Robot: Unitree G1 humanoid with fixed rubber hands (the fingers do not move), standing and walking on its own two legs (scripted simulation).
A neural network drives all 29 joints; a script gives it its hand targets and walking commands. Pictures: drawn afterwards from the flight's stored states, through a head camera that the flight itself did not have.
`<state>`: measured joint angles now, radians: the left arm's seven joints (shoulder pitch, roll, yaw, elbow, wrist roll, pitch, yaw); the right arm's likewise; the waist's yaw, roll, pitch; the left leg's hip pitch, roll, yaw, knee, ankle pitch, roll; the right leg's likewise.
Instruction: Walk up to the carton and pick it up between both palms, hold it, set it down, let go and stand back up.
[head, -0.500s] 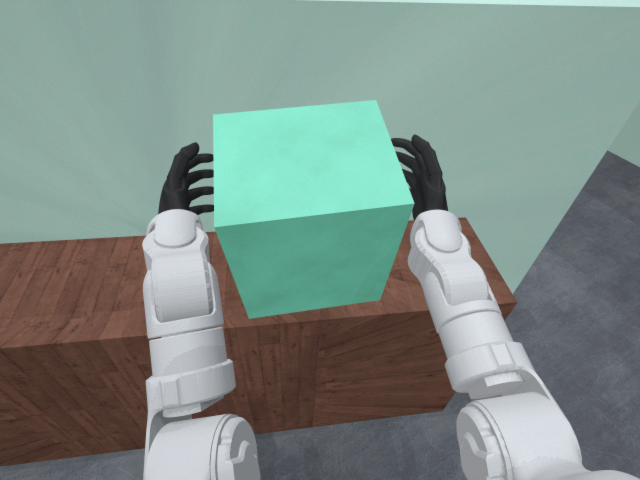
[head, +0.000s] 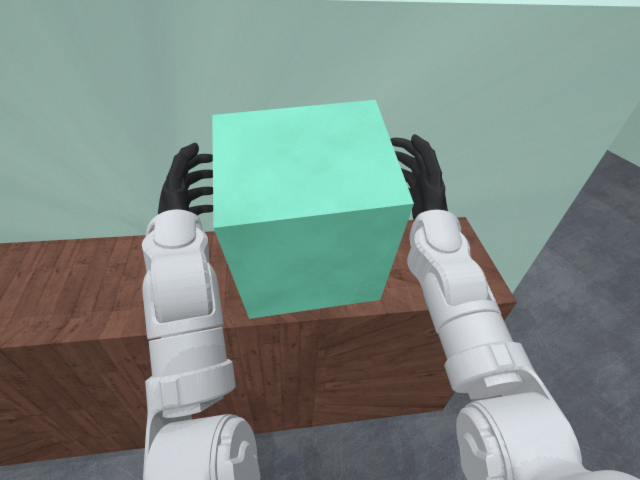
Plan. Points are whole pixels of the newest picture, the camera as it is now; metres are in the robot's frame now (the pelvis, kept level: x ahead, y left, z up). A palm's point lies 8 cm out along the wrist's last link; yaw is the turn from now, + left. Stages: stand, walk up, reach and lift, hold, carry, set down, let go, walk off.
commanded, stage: hold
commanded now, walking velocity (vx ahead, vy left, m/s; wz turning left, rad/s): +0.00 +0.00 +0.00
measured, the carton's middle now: (306, 218) +0.41 +0.01 +0.12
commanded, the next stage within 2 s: set down in 0.14 s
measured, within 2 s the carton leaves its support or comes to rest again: neither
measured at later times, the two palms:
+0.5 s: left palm (178, 209) +0.36 +0.16 +0.19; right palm (426, 188) +0.37 -0.13 +0.20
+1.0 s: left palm (202, 229) +0.39 +0.14 +0.13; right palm (420, 204) +0.39 -0.14 +0.16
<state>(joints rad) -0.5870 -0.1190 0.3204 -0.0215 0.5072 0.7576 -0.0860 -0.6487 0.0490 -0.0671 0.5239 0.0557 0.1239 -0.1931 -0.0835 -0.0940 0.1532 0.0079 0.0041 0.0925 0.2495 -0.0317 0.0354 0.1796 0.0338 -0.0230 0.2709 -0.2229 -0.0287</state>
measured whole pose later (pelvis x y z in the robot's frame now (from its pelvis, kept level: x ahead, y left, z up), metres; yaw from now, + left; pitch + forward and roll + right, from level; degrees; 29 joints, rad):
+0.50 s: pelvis +0.01 +0.00 +0.00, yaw -1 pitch -11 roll +0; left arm -0.58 -0.13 0.32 0.09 0.50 0.58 -0.09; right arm -0.64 0.07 -0.16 0.54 -0.05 -0.04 -0.15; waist -0.03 -0.08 0.12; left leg -0.01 0.00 0.10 0.24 -0.04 0.04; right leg 0.14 0.02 -0.03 0.30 -0.24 -0.03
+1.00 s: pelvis +0.03 -0.02 +0.00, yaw +0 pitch -9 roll +1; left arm -0.49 -0.14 0.39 0.20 0.45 0.39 -0.08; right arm -0.59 0.10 -0.13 0.62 -0.03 -0.21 -0.19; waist -0.05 -0.07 0.12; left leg -0.02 0.00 0.09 0.22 -0.05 0.01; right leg 0.14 0.02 -0.05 0.26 -0.25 -0.04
